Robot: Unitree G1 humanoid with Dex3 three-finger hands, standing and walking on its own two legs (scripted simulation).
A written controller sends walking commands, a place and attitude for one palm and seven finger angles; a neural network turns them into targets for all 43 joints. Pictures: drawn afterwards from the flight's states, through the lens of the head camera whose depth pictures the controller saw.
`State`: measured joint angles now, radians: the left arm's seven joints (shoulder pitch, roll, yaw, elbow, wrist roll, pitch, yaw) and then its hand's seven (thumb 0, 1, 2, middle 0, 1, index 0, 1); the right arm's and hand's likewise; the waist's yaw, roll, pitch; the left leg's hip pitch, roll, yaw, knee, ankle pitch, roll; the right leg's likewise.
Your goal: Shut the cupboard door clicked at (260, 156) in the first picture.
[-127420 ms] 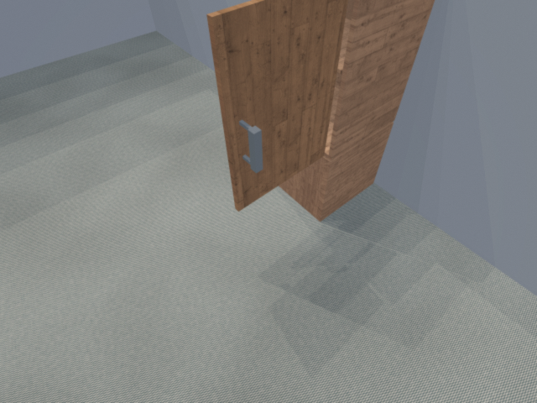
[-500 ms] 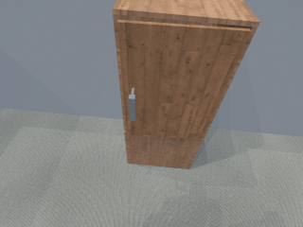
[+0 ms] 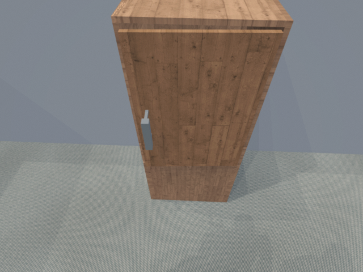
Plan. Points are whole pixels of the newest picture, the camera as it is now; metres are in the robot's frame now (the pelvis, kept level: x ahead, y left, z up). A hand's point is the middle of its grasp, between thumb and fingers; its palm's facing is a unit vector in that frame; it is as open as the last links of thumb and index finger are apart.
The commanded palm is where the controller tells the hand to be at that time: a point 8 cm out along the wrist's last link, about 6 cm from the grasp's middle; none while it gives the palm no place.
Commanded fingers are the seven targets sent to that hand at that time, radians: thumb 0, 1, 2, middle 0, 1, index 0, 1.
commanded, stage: look again from close up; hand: left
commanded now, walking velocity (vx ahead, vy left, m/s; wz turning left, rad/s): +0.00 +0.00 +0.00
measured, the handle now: (147, 130) +0.56 +0.16 -0.08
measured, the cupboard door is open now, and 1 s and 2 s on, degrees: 3 3 3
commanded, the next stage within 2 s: shuffle to correct the standing spot in 0.22 s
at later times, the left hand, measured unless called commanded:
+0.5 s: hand out of the picture +0.01 +0.14 -0.18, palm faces +0.06 -0.98 -0.17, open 7.3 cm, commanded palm none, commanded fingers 0.00 0.90 0.90 -0.20 -0.30 -0.20 -0.30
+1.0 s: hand (135, 262) +0.18 +0.14 -0.18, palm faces +0.09 -0.96 -0.26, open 7.3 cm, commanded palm none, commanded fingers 0.00 0.90 0.90 -0.20 -0.30 -0.20 -0.30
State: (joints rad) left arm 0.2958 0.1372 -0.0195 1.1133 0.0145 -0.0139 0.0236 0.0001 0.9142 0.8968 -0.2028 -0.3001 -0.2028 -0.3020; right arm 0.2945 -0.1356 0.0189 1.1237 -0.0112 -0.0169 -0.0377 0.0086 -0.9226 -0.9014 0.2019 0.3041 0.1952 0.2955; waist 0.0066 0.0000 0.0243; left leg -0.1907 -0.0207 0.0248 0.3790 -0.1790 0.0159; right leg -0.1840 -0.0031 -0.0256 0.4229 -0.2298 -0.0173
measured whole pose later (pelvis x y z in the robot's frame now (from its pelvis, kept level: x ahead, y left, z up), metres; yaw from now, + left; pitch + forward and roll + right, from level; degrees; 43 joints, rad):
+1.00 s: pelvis +0.13 -0.06 -0.02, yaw +5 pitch +0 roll +0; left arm 0.19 0.19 0.05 1.01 0.02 -0.05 0.00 0.01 0.93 0.90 -0.20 -0.30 -0.20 -0.30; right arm 0.41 -0.12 -0.01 1.15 -0.02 -0.01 -0.04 0.00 -0.91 -0.90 0.21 0.30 0.20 0.30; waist -0.03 0.03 0.09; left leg -0.21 0.07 -0.01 0.77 -0.53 -0.04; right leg -0.36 -0.04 -0.11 0.66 -0.29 -0.02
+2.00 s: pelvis +0.01 +0.04 -0.02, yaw +4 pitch -4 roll -2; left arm 0.32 0.16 0.04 0.96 0.03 0.07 0.03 0.00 0.91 0.90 -0.20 -0.30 -0.20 -0.30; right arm 0.42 -0.21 -0.05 0.99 -0.03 0.06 -0.02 0.00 -0.92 -0.90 0.20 0.30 0.19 0.30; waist -0.03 0.01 -0.01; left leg -0.36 -0.09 0.16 0.51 -0.11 0.13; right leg -0.42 0.03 0.04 0.96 -0.40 -0.04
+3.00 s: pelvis -0.13 +0.10 +0.00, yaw +5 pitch -1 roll +1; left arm 0.48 0.07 0.01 1.08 0.03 -0.06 0.02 0.00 0.91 0.90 -0.20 -0.30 -0.20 -0.30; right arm 0.32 -0.17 -0.04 1.05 -0.02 0.03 -0.01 0.01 -0.91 -0.90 0.20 0.30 0.19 0.29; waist 0.02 0.02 0.00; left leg -0.48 0.04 0.02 0.82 -0.22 -0.01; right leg -0.01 0.09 -0.07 0.28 -0.27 -0.13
